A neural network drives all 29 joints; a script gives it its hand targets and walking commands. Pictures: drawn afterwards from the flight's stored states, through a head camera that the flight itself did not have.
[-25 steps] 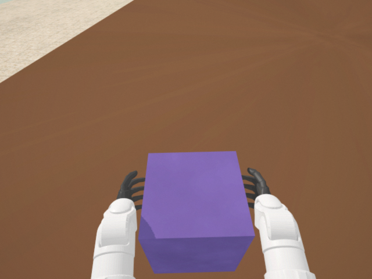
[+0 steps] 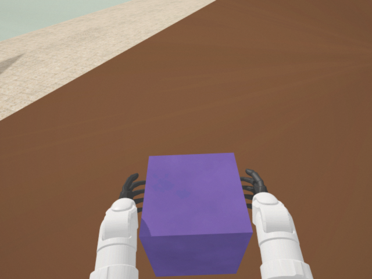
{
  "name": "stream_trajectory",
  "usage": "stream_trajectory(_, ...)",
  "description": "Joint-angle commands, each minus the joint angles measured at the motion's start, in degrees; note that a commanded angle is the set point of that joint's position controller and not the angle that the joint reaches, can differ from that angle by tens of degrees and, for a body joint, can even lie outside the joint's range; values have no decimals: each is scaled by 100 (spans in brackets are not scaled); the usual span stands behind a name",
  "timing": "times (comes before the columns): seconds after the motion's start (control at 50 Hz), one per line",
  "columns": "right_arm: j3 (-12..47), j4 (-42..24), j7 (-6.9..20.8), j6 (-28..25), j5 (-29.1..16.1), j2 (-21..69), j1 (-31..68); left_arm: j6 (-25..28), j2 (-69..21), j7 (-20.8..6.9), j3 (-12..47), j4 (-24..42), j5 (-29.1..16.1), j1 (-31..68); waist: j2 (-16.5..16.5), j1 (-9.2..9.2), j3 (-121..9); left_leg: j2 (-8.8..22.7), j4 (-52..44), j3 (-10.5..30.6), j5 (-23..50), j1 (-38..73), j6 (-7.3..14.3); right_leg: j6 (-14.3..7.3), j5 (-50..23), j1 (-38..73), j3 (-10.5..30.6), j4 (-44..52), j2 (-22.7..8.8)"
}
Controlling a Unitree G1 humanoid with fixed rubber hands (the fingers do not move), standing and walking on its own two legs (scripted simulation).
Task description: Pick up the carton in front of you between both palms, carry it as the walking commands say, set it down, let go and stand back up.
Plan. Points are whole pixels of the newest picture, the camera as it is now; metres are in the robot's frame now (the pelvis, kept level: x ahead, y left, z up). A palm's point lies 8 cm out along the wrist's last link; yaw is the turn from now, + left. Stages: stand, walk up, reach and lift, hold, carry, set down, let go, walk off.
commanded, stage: set down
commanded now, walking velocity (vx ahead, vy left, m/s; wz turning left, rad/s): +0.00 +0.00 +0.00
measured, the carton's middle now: (193, 216) +0.31 +0.00 -0.04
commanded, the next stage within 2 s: none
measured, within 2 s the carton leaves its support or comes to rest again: neither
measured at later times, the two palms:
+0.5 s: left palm (149, 211) +0.35 +0.12 -0.06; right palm (259, 215) +0.32 -0.18 -0.07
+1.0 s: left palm (166, 226) +0.39 +0.10 -0.23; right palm (257, 233) +0.35 -0.20 -0.23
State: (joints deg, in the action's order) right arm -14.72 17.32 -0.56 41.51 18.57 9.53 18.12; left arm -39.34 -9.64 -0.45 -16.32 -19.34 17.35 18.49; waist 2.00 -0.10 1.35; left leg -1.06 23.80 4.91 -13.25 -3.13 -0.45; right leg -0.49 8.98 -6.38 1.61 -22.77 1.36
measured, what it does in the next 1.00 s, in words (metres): lowers itself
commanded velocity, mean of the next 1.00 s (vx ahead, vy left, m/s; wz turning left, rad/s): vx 0.00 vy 0.00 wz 0.00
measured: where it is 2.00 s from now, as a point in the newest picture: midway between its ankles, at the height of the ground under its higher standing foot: outside the picture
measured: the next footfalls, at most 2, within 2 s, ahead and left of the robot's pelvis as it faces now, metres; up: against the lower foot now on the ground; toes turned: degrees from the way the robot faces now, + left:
none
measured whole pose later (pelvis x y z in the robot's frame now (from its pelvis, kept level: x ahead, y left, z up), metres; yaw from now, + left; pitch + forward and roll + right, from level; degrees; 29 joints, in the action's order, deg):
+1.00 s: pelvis -0.04 +0.02 -0.15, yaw +1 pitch +38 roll +1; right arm -29.6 33.8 2.1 14.4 15.8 3.3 42.2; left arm -12.6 -9.0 5.5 -24.6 -36.1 14.2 43.5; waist 4.1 -5.1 -10.0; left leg -7.2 75.2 4.2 -26.9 -86.4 -0.6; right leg 2.5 21.8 -89.5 5.3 -73.1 2.7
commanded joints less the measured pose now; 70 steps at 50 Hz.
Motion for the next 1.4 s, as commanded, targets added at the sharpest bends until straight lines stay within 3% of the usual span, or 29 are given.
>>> stream_trajectory(0.0, 3045, -78, 1530, -237, -1594, 5525, 2946, 156, -5342, -1561, 2887, -66, -1440, 2925, -348, 36, -1242, -340, -577, -21, 24, -879, 198, 80, -6, 1153, 288, 338, 187)
stream_trajectory(0.08, 2877, 259, 1497, -294, -1594, 5717, 3384, 297, -5112, -1649, 2544, -385, -1203, 3368, -475, 151, -1166, -389, -445, -98, -318, -1090, 306, 158, 455, 1127, 403, 366, 65)
stream_trajectory(0.2, 1596, 1362, 1258, -626, -915, 5406, 4036, 743, -4749, -1629, 1436, -1435, -490, 4269, -362, -27, -737, -397, 50, -89, -740, -1696, 357, 108, 1250, 669, 597, 222, 18)
stream_trajectory(0.26, 797, 1639, 1065, -887, -394, 4834, 4015, 989, -4431, -1463, 774, -1809, -40, 4256, -221, -180, -650, -422, 296, -49, -685, -2125, 320, 83, 969, 429, 536, -64, 106)
stream_trajectory(0.34, 243, 1691, 936, -1443, 107, 3987, 3563, 1467, -3920, -1187, 276, -2067, 361, 3757, -172, -316, -877, -512, 614, -15, -154, -2754, 218, 79, -297, -72, 311, -584, 255)
stream_trajectory(0.4, 451, 1611, 955, -2088, 88, 3794, 3396, 2064, -3809, -1058, 377, -2079, 341, 3472, -200, -273, -1439, -609, 958, -47, 186, -3298, 151, 108, -1105, -383, 232, -1085, 339)
stream_trajectory(0.52, 1680, 1507, 1103, -3262, -546, 4332, 4111, 3193, -4539, -840, 1742, -1764, -332, 4041, -116, -272, -3602, -755, 1965, -117, 997, -4100, -52, 114, -1984, -1187, 147, -2408, 452)
stream_trajectory(0.6, 2369, 1161, 1176, -3529, -906, 4443, 4399, 3443, -4979, -604, 2849, -1224, -824, 4425, -69, -459, -5670, -785, 2734, -145, 1761, -4166, -215, 135, -2476, -1769, -10, -3227, 530)
stream_trajectory(0.66, 2458, 1085, 1256, -3440, -1012, 4362, 4397, 3342, -5122, -471, 3157, -1085, -1001, 4452, 9, -585, -6191, -789, 3112, -115, 1758, -4304, -278, 150, -2035, -2649, -114, -3568, 593)
stream_trajectory(0.76, 2113, 1494, 1483, -3056, -927, 4294, 4573, 2952, -5229, -496, 2881, -1427, -905, 4659, 195, -692, -5470, -826, 3395, -148, 339, -5209, -269, 101, -610, -4147, -258, -3900, 631)
stream_trajectory(0.84, 1718, 1844, 1585, -2802, -819, 4222, 4853, 2751, -5134, -547, 2448, -1773, -801, 4975, 205, -730, -5103, -860, 3691, -204, -306, -5987, -221, 76, -74, -4828, -283, -4205, 624)
stream_trajectory(0.98, 1438, 2094, 1515, -2747, -835, 4175, 5334, 2796, -4832, -508, 2056, -2135, -784, 5598, 68, -755, -5532, -983, 4482, -368, -376, -7099, -189, 173, -221, -5387, -271, -4891, 636)
stream_trajectory(1.2, 1696, 1899, 1144, -2842, -1228, 4008, 6101, 2949, -4564, -348, 2238, -2259, -1099, 6461, -68, -855, -6596, -1172, 5746, -656, -643, -8372, -170, 360, -342, -5863, -331, -5892, 669)
stream_trajectory(1.38, 1650, 1886, 972, -2808, -1400, 3743, 6774, 2931, -4241, -287, 2188, -2507, -1266, 7169, 3, -997, -6714, -1247, 6563, -784, -986, -9223, -142, 421, -142, -6328, -399, -6561, 653)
